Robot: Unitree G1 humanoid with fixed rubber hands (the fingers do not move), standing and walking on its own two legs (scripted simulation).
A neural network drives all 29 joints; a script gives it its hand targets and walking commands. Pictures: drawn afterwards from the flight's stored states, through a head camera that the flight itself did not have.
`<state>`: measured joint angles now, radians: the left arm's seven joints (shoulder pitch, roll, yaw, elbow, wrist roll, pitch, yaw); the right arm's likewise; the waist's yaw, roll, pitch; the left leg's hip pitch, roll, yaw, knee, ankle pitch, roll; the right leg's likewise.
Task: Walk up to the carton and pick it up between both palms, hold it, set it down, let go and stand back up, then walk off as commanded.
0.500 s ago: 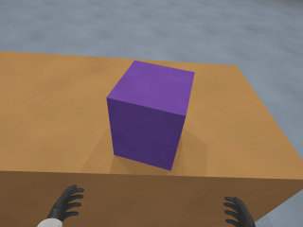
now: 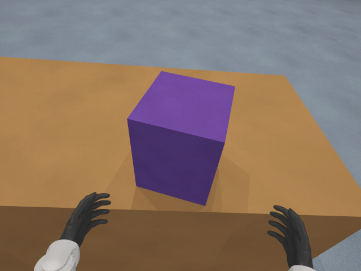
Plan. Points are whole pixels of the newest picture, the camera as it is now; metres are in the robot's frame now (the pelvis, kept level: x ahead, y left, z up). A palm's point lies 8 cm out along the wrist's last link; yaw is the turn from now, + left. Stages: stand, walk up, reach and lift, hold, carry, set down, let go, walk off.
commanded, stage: reach and lift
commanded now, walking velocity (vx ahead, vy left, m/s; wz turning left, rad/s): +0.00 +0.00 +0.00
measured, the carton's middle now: (183, 138) +0.45 +0.02 +0.06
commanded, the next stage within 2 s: none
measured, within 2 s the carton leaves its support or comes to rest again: neither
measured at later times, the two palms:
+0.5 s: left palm (90, 190) +0.27 +0.20 +0.07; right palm (285, 213) +0.23 -0.18 +0.09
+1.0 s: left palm (99, 154) +0.33 +0.20 +0.11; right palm (273, 170) +0.31 -0.17 +0.12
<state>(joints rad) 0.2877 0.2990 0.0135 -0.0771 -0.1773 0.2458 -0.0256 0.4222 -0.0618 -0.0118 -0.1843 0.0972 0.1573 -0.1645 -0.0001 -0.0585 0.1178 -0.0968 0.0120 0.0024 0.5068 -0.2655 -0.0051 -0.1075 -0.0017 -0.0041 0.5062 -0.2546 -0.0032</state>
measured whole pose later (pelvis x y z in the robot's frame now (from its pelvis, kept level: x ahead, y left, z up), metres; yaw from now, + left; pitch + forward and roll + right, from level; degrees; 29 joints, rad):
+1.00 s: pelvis +0.01 +0.00 +0.00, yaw +0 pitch -8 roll +0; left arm -0.31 0.30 0.06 -0.03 -0.22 0.63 -0.03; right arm -0.17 -0.11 -0.01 -0.14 0.22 0.44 -0.27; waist 0.00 -0.06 0.18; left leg -0.10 0.01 0.00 0.50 -0.27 -0.01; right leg -0.11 0.00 0.00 0.50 -0.26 0.00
